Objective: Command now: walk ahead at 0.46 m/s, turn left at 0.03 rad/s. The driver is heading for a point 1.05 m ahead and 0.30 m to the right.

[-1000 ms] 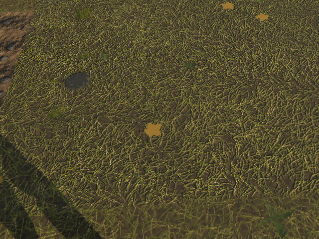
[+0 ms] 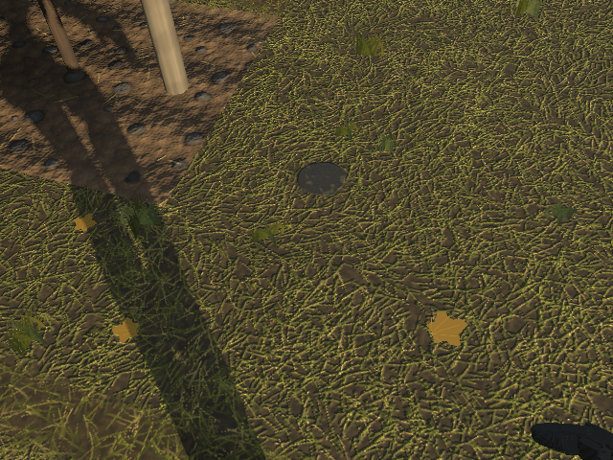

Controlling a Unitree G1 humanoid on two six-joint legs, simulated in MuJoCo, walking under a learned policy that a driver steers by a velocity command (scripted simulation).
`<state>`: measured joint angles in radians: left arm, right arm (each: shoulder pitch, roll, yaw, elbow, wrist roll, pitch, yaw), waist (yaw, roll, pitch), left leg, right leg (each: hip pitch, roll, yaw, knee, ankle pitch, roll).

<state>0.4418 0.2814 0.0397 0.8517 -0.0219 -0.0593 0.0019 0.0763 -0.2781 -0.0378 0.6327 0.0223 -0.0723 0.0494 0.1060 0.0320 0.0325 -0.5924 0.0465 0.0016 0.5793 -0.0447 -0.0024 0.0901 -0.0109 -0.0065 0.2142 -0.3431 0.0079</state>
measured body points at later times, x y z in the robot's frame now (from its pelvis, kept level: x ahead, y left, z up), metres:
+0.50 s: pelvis +0.28 +0.03 +0.00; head +0.30 +0.03 +0.45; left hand +0.49 +0.26 -0.08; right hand +0.29 -0.26 -0.12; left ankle +0.18 +0.13 -0.74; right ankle +0.47 -0.12 -0.69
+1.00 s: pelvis +0.55 -0.01 +0.01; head +0.58 -0.02 +0.46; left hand +0.58 +0.27 -0.11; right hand +0.76 -0.26 -0.08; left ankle +0.75 +0.15 -0.69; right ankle +0.48 -0.11 -0.74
